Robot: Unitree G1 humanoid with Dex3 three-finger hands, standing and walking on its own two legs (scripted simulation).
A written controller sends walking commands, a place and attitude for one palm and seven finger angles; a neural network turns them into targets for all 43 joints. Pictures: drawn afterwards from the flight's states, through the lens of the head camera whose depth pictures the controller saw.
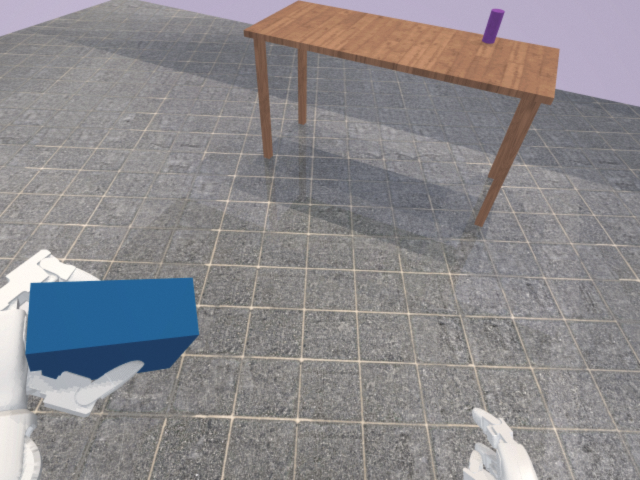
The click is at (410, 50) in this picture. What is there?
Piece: table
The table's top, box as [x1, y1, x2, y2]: [244, 0, 559, 104]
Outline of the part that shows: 244,30 244,36 547,104 551,103 554,95 559,49 498,37 496,37 493,43 488,44 484,43 481,40 483,35 298,0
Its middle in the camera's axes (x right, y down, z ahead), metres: +0.34 -0.84 +1.65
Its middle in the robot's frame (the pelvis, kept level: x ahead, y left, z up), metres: +1.80 -0.24 -0.13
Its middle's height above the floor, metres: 0.64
